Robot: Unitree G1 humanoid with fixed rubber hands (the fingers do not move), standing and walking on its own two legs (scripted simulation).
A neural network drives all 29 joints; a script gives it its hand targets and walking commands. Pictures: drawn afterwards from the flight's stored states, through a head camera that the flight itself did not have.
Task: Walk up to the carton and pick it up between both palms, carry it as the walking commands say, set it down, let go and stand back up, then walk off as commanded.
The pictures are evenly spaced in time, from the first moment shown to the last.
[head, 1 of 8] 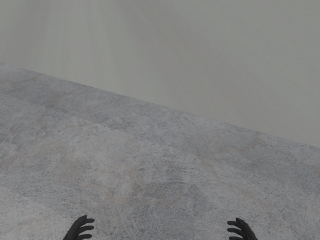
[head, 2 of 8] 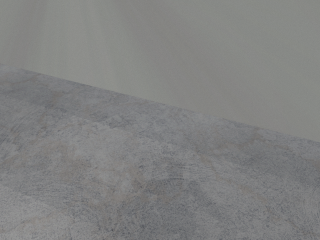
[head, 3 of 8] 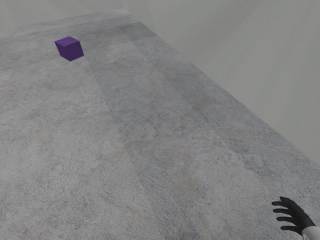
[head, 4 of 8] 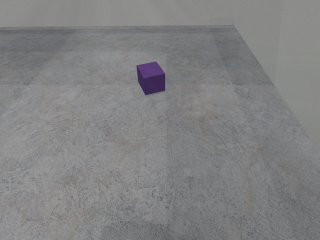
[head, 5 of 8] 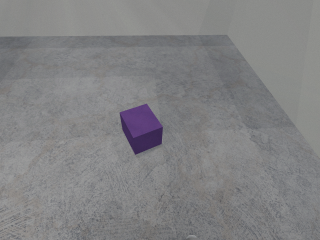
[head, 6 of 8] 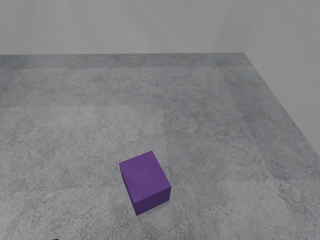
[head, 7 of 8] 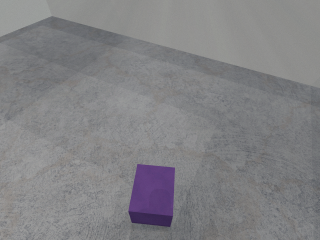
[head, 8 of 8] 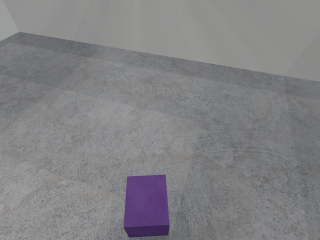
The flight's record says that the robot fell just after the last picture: no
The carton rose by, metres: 0.00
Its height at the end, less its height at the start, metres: +0.00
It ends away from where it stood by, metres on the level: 0.00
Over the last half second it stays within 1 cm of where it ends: yes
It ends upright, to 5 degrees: yes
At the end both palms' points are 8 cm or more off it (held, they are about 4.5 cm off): yes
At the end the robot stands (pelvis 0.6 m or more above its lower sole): yes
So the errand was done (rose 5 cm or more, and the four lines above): no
